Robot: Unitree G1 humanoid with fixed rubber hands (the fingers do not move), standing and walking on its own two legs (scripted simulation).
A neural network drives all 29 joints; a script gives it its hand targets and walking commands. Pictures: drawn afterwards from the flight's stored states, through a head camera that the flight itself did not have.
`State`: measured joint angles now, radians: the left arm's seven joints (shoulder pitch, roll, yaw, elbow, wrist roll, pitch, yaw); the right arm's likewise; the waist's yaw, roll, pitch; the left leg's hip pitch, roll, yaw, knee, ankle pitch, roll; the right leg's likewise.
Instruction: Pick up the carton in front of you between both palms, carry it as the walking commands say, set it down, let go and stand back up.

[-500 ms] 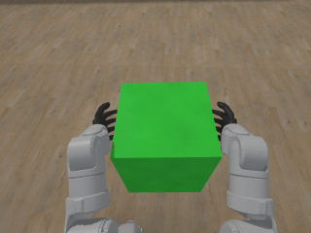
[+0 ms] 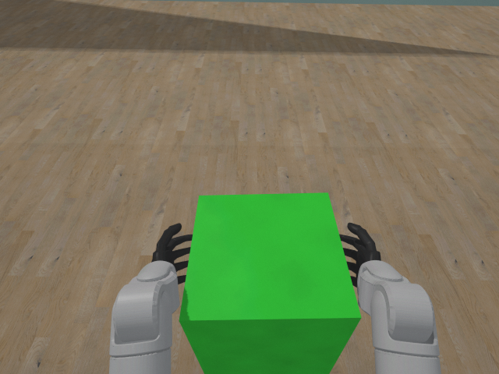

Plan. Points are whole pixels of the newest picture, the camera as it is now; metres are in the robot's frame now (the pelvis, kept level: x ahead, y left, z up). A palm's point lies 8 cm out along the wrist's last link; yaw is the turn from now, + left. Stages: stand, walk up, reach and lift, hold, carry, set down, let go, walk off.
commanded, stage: carry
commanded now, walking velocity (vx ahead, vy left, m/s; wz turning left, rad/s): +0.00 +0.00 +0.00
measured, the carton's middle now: (265, 288) +0.26 +0.00 -0.01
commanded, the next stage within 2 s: hold in 1.84 s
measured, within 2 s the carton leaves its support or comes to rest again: neither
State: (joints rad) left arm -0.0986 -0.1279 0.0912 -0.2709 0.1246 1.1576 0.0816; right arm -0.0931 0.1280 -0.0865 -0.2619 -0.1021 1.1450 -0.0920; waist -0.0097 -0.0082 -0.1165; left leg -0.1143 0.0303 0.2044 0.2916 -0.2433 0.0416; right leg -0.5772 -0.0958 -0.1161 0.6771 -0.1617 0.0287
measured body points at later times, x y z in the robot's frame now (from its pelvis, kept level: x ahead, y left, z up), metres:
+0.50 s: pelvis +0.17 -0.02 -0.02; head +0.14 -0.02 +0.43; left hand +0.43 +0.15 +0.05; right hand +0.45 -0.15 +0.06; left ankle +0.05 +0.09 -0.75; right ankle +0.20 -0.11 -0.75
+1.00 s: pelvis +0.15 +0.00 -0.02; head +0.12 +0.00 +0.43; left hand +0.43 +0.16 +0.01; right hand +0.45 -0.14 +0.01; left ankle +0.05 +0.09 -0.75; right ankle +0.20 -0.11 -0.75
